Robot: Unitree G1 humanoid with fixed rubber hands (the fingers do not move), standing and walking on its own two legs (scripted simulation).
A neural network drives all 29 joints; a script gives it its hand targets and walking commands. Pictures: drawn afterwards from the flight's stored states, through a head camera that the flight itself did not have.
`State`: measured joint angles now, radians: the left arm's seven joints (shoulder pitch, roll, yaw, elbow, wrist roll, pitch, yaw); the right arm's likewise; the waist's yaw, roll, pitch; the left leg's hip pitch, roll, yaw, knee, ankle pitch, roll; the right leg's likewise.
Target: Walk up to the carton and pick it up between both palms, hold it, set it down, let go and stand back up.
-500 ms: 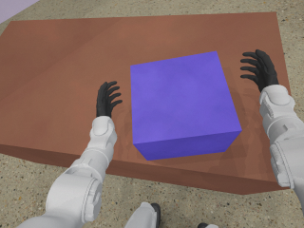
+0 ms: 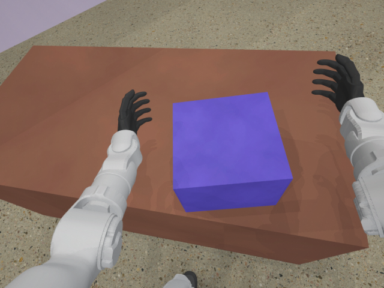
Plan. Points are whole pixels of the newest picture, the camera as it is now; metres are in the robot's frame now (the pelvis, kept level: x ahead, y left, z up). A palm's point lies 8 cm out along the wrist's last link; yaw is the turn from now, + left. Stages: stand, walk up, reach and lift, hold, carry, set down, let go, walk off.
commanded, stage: set down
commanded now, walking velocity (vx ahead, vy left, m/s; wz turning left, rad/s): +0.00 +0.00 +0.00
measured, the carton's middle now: (224, 154) +0.45 +0.06 -0.07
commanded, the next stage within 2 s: none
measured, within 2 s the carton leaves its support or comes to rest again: neither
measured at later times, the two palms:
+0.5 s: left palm (121, 136) +0.37 +0.26 +0.07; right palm (372, 104) +0.49 -0.19 +0.11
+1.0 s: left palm (125, 177) +0.30 +0.24 +0.03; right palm (373, 166) +0.41 -0.21 +0.05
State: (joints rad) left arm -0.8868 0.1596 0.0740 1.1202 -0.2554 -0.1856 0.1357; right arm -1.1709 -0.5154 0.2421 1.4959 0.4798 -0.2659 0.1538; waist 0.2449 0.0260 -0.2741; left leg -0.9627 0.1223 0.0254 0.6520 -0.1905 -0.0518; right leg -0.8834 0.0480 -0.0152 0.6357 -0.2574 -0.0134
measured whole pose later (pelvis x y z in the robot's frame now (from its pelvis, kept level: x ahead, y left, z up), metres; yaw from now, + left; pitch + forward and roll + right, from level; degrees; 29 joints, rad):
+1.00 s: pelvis +0.01 -0.01 +0.03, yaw +2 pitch +13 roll -1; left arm -0.34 0.09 0.09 0.74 -0.13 -0.22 0.16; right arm -0.58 -0.45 0.16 1.19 0.44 -0.39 0.19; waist 0.13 0.00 -0.12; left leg -0.56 0.10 0.02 0.50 -0.16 -0.06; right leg -0.49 0.03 -0.03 0.50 -0.25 -0.03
